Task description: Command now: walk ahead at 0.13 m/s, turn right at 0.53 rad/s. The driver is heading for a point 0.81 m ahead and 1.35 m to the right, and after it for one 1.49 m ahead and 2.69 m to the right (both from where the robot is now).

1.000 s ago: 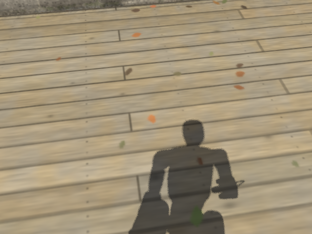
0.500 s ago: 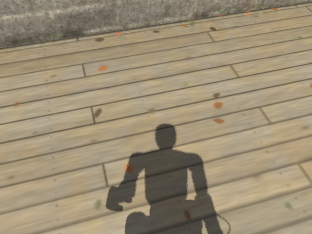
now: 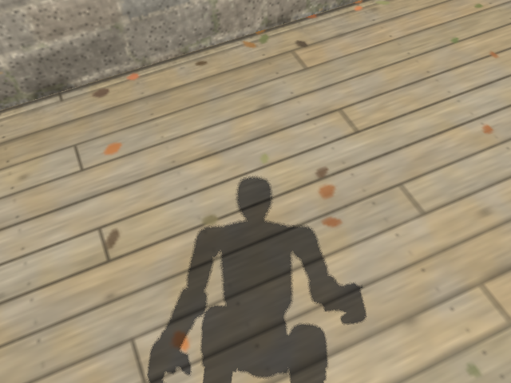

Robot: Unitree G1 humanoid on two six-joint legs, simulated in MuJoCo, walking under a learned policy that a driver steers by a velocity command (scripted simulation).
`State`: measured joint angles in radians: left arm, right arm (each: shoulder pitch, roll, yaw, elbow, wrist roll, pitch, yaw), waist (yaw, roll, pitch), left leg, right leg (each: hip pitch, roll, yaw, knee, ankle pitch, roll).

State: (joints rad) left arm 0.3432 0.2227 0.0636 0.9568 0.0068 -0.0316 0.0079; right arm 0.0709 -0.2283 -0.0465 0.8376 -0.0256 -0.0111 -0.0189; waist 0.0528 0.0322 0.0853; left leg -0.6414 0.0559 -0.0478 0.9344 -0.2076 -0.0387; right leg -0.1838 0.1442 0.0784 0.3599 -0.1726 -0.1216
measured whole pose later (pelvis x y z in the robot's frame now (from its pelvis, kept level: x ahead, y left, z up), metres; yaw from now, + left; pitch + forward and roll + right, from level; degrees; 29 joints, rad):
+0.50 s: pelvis +0.07 +0.05 +0.00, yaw -18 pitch +0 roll -1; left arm 0.19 0.34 0.09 0.80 0.01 0.08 -0.02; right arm 0.19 -0.26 -0.02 0.76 -0.02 0.01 -0.04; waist 0.00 -0.04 0.08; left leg -0.24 0.02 0.06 0.41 -0.16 0.04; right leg -0.47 0.07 0.06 1.12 -0.43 0.04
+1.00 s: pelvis +0.05 +0.01 +0.01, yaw -35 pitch +1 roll +2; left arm 0.31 0.28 0.05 0.76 0.01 0.02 -0.02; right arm 0.23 -0.33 -0.07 0.77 -0.04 0.04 0.02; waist 0.01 0.04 0.01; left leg -0.48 0.03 -0.02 0.93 -0.29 -0.04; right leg -0.15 0.10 0.13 0.33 -0.18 -0.10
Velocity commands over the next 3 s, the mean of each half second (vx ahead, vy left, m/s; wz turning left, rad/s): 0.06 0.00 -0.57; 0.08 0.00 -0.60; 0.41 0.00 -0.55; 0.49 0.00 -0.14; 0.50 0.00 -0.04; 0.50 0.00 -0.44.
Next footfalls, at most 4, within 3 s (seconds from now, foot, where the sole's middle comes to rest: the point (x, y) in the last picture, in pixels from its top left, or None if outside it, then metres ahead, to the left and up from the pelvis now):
0.26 left None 0.17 0.13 -0.78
0.72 right None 0.03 -0.06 -0.78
1.26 left None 0.27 0.01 -0.78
1.72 right None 0.30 -0.35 -0.78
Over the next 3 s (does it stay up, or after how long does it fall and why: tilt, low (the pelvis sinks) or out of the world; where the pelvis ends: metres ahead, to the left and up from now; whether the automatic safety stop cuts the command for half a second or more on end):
stays up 0.64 -0.77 -0.01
